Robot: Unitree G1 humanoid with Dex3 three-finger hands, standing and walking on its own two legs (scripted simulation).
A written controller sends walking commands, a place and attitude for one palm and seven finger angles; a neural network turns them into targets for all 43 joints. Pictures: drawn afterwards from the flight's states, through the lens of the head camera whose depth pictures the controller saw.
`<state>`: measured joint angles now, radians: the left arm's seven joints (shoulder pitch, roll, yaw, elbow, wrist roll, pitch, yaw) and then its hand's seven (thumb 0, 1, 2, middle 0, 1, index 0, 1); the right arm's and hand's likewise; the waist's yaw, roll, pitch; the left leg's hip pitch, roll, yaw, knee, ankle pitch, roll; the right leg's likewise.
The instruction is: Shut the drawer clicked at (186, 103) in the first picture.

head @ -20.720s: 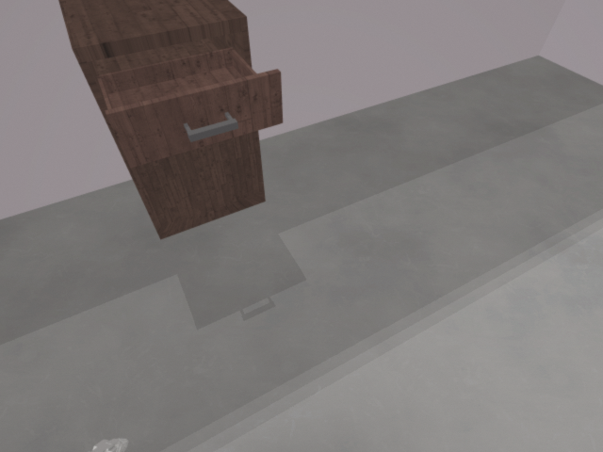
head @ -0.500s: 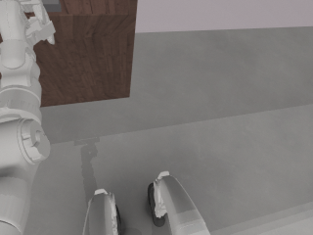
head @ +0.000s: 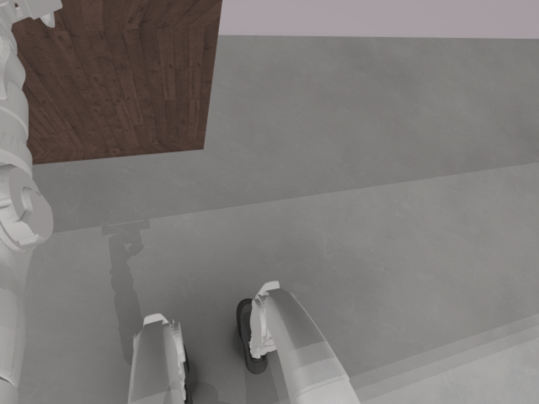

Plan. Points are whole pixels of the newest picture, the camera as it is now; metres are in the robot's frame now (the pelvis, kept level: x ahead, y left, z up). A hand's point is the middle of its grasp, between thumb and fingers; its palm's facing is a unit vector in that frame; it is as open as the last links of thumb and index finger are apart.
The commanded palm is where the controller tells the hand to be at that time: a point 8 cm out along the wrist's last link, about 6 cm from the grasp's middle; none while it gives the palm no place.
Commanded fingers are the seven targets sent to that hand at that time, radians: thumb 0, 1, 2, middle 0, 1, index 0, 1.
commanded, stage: pull the fist back off the drawer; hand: left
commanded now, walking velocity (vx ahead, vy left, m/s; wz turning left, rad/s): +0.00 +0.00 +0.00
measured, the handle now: out of the picture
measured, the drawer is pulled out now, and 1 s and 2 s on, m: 0.00 0.00 0.00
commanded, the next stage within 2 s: draw the hand back to the body in 0.50 s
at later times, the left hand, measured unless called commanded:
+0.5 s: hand (55, 1) +0.60 +0.15 +0.07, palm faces +0.03 -1.00 -0.04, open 3.2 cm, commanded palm +0.58 +0.18 +0.07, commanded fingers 0.00 0.90 0.90 -1.40 -1.60 -1.40 -1.60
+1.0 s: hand out of the picture +0.48 +0.18 +0.16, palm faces +0.06 -1.00 -0.03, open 3.2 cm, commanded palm +0.44 +0.22 +0.16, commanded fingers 0.00 0.90 0.90 -1.40 -1.60 -1.40 -1.60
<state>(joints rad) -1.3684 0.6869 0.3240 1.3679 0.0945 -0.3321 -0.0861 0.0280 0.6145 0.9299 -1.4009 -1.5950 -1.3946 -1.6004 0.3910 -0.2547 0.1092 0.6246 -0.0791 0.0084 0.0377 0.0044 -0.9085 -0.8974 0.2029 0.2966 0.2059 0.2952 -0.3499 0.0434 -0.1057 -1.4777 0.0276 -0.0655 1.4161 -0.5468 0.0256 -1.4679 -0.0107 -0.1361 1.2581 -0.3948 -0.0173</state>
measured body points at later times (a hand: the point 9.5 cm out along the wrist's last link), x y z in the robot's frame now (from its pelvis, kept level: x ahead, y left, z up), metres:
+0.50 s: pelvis +0.03 +0.01 +0.03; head +0.23 +0.03 +0.43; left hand +0.60 +0.20 +0.07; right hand +0.01 -0.24 -0.08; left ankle +0.04 +0.10 -0.59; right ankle +0.09 -0.12 -0.59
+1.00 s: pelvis +0.09 +0.00 +0.10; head +0.19 +0.01 +0.54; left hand +0.47 +0.24 +0.16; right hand +0.20 -0.25 -0.01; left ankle +0.04 +0.10 -0.59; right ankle +0.09 -0.12 -0.59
